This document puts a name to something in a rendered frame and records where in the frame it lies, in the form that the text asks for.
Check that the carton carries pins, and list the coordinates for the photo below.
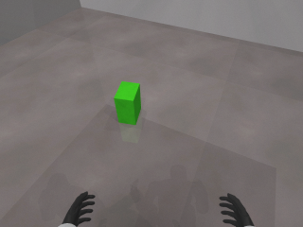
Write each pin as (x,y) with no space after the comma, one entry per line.
(128,102)

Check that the robot right hand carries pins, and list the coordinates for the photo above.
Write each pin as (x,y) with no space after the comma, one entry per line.
(240,215)

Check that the robot left hand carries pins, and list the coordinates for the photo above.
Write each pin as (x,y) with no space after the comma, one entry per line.
(75,211)

